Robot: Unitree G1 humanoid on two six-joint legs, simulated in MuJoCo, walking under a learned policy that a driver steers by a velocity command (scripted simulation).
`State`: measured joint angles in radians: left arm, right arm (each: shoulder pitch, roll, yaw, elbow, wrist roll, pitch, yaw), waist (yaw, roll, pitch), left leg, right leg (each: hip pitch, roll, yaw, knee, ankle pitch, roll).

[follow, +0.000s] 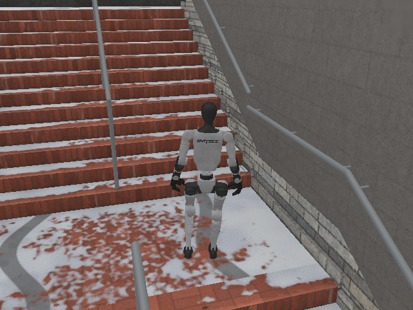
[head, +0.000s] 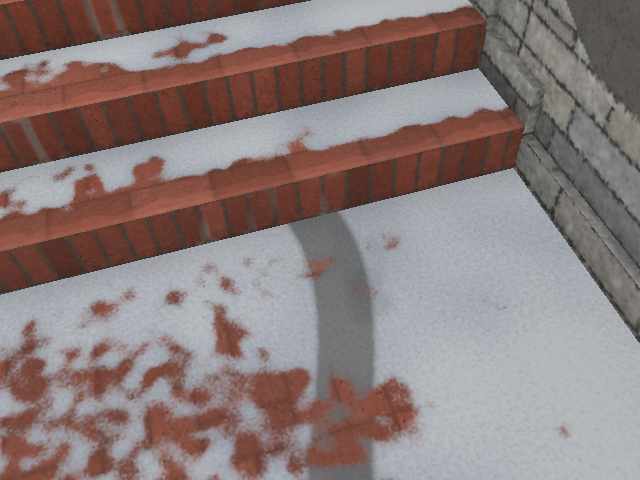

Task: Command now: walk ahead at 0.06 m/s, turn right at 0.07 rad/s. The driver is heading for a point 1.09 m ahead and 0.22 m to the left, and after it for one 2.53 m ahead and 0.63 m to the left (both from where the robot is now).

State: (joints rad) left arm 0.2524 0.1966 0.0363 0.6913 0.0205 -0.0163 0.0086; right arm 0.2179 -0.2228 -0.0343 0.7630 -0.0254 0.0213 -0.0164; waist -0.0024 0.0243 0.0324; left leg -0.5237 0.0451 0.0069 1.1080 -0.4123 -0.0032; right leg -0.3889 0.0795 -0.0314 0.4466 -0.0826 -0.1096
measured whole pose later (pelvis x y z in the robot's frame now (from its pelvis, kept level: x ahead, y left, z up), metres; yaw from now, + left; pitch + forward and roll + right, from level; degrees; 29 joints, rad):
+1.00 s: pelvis +0.17 +0.06 +0.00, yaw +19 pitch +2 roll +0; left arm 0.53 0.22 0.04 0.89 0.02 -0.07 0.00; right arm 0.04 -0.24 -0.03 0.68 -0.03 -0.02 0.05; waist 0.10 0.02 0.01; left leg -0.52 0.01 0.06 0.60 -0.17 0.06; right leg 0.10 0.02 0.00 0.24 -0.38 -0.02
